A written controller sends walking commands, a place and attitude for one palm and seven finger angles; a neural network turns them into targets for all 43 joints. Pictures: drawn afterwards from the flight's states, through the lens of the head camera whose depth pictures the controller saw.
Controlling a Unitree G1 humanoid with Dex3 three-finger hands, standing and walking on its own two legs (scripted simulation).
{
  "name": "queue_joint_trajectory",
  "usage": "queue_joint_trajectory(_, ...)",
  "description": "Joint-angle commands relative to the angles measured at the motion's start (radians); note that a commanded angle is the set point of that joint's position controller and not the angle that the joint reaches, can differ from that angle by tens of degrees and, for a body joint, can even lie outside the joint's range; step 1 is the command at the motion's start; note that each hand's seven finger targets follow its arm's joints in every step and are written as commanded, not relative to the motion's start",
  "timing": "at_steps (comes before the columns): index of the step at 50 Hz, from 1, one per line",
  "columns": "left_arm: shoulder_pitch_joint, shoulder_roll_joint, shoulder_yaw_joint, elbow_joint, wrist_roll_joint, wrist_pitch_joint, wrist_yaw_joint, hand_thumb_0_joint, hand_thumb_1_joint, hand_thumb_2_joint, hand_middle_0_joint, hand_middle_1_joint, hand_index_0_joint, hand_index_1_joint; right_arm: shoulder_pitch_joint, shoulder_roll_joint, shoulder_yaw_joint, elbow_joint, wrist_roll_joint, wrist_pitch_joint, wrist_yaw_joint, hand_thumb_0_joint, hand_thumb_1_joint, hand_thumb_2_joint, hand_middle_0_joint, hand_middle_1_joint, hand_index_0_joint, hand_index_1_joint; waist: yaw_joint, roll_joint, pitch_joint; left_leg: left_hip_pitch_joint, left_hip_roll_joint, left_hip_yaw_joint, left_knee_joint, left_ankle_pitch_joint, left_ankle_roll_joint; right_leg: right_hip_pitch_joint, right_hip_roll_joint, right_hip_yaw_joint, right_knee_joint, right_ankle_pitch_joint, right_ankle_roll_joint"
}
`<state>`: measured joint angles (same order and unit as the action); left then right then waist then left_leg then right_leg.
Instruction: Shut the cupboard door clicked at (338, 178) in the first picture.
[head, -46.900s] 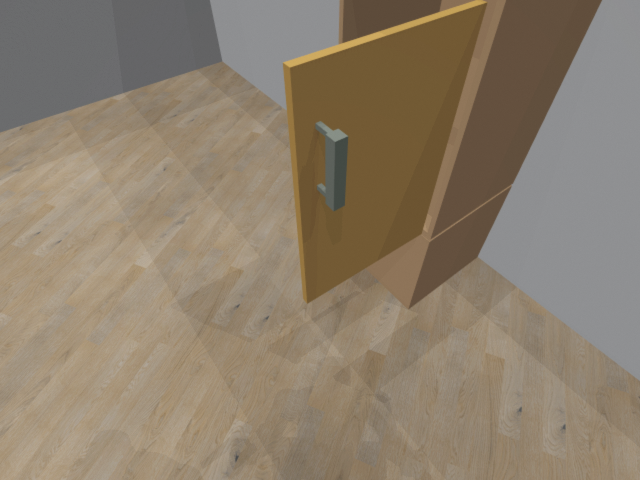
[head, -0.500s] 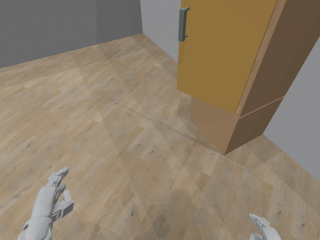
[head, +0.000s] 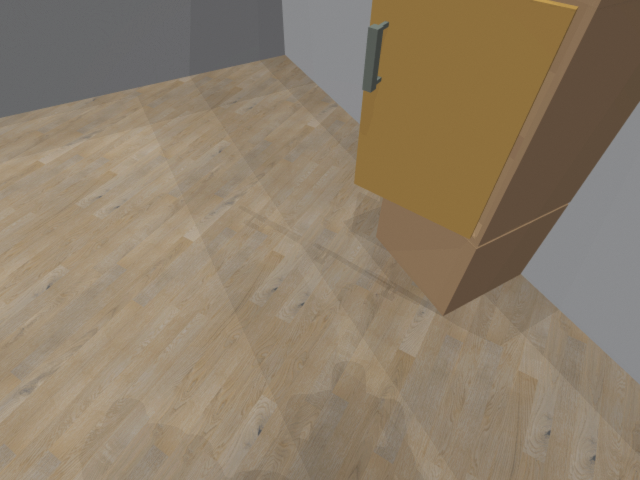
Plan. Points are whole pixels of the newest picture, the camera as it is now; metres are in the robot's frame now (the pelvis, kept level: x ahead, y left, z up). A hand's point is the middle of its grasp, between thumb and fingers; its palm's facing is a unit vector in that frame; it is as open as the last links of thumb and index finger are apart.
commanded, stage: let the arm hang, fingers relaxed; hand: left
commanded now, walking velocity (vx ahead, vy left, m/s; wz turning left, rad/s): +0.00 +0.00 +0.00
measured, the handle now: (376, 56) +0.97 -0.09 +0.07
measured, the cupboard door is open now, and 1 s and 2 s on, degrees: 25 25 25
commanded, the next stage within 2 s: look to check the result in 0.46 s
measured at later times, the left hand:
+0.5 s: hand out of the picture -0.03 +0.16 -0.18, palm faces +0.03 -0.99 -0.15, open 7.4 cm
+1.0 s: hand out of the picture -0.04 +0.17 -0.18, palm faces +0.01 -0.98 -0.18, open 7.4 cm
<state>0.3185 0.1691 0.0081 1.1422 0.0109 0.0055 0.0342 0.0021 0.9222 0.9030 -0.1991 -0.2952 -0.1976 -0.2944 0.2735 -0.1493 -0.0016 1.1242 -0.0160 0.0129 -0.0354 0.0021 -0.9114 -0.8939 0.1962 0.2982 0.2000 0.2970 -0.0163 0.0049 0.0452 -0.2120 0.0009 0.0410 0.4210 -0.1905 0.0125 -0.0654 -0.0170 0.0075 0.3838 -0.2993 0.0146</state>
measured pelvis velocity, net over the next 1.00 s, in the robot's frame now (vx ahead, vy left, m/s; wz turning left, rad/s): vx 0.00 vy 0.01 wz -0.01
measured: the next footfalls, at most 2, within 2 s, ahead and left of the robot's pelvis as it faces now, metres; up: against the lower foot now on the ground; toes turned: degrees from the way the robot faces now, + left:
right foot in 1.84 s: +0.07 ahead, -0.11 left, +0.00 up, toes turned +21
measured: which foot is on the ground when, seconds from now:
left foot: down 0.00-1.00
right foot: down 0.00-1.00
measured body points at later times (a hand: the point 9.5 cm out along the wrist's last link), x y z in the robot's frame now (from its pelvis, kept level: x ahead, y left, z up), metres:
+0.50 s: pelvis +0.00 +0.01 +0.00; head +0.01 +0.01 +0.45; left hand -0.03 +0.21 -0.16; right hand -0.02 -0.20 -0.16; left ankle +0.02 +0.11 -0.74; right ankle -0.06 -0.13 -0.74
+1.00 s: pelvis +0.00 +0.01 +0.00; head +0.01 +0.00 +0.45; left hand -0.04 +0.22 -0.16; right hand -0.02 -0.21 -0.16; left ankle +0.02 +0.11 -0.74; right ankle -0.06 -0.13 -0.74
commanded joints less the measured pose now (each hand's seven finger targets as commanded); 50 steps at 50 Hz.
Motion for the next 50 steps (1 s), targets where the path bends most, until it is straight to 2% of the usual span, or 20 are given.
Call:
queue_joint_trajectory(1, 0.073, 0.072, 0.005, -0.007, -0.003, -0.012, 0.004, 0.000, 0.900, 0.900, -0.200, -0.300, -0.200, -0.300, 0.053, -0.095, -0.016, -0.009, 0.006, -0.017, -0.004, 0.000, -0.900, -0.900, 0.200, 0.300, 0.200, 0.300, 0.007, -0.018, 0.018, 0.078, 0.094, -0.084, -0.073, 0.151, 0.009, -0.102, -0.073, 0.039, -0.074, 0.142, -0.034)
queue_joint_trajectory(14, 0.117, 0.036, 0.003, 0.019, 0.000, -0.016, 0.011, 0.000, 0.900, 0.900, -0.200, -0.300, -0.200, -0.300, 0.080, -0.062, -0.015, 0.014, 0.005, -0.019, -0.007, 0.000, -0.900, -0.900, 0.200, 0.300, 0.200, 0.300, 0.007, -0.007, 0.060, 0.060, 0.082, -0.079, -0.078, 0.124, 0.013, -0.116, -0.075, 0.046, -0.077, 0.135, -0.033)
queue_joint_trajectory(23, 0.126, 0.026, 0.007, 0.023, 0.001, -0.017, 0.012, 0.000, 0.900, 0.900, -0.200, -0.300, -0.200, -0.300, 0.092, -0.060, -0.018, 0.011, 0.004, -0.022, -0.010, 0.000, -0.900, -0.900, 0.200, 0.300, 0.200, 0.300, 0.006, 0.003, 0.052, 0.068, 0.085, -0.079, -0.079, 0.142, 0.016, -0.111, -0.073, 0.047, -0.074, 0.146, -0.032)
queue_joint_trajectory(25, 0.128, 0.034, 0.007, 0.022, 0.002, -0.018, 0.013, 0.000, 0.900, 0.900, -0.200, -0.300, -0.200, -0.300, 0.096, -0.066, -0.018, 0.007, 0.007, -0.023, -0.010, 0.000, -0.900, -0.900, 0.200, 0.300, 0.200, 0.300, 0.007, -0.018, 0.046, 0.073, 0.088, -0.082, -0.074, 0.162, 0.019, -0.106, -0.072, 0.046, -0.074, 0.157, -0.031)
queue_joint_trajectory(27, 0.128, 0.029, 0.006, 0.023, 0.001, -0.016, 0.013, 0.000, 0.900, 0.900, -0.200, -0.300, -0.200, -0.300, 0.095, -0.063, -0.017, 0.010, 0.005, -0.021, -0.009, 0.000, -0.900, -0.900, 0.200, 0.300, 0.200, 0.300, 0.006, -0.010, 0.069, 0.062, 0.085, -0.078, -0.081, 0.127, 0.016, -0.117, -0.074, 0.045, -0.078, 0.134, -0.031)
queue_joint_trajectory(35, 0.132, 0.041, 0.006, 0.020, 0.002, -0.018, 0.014, 0.000, 0.900, 0.900, -0.200, -0.300, -0.200, -0.300, 0.094, -0.073, -0.020, 0.005, 0.007, -0.020, -0.008, 0.000, -0.900, -0.900, 0.200, 0.300, 0.200, 0.300, 0.006, -0.022, 0.052, 0.079, 0.088, -0.080, -0.079, 0.141, 0.018, -0.113, -0.071, 0.048, -0.080, 0.142, -0.031)
queue_joint_trajectory(42, 0.122, 0.042, 0.004, 0.020, 0.002, -0.017, 0.012, 0.000, 0.900, 0.900, -0.200, -0.300, -0.200, -0.300, 0.087, -0.075, -0.020, 0.005, 0.006, -0.019, -0.007, 0.000, -0.900, -0.900, 0.200, 0.300, 0.200, 0.300, 0.004, -0.010, 0.077, 0.068, 0.085, -0.079, -0.092, 0.098, 0.014, -0.127, -0.071, 0.053, -0.083, 0.120, -0.031)
queue_joint_trajectory(50, 0.110, 0.061, 0.008, 0.013, 0.003, -0.021, 0.012, 0.000, 0.900, 0.900, -0.200, -0.300, -0.200, -0.300, 0.079, -0.091, -0.024, 0.000, 0.008, -0.020, -0.005, 0.000, -0.900, -0.900, 0.200, 0.300, 0.200, 0.300, 0.005, -0.025, 0.051, 0.082, 0.089, -0.079, -0.082, 0.120, 0.014, -0.118, -0.072, 0.055, -0.086, 0.136, -0.033)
